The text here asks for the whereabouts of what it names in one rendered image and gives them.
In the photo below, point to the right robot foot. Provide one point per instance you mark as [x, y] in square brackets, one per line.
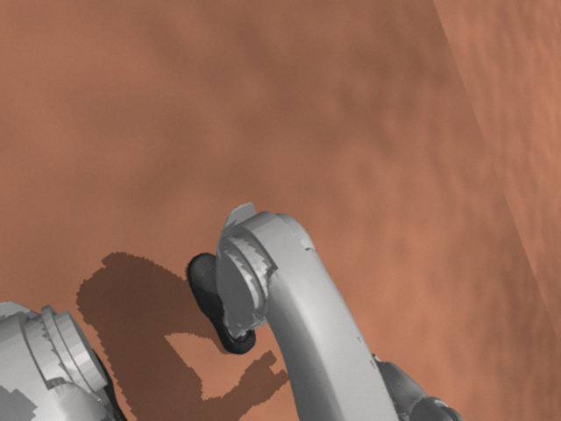
[202, 281]

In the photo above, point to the right robot arm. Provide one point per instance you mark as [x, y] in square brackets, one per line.
[433, 409]

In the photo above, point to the right robot hand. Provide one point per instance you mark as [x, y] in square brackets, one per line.
[403, 390]

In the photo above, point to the left robot foot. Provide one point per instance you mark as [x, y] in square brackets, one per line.
[109, 389]

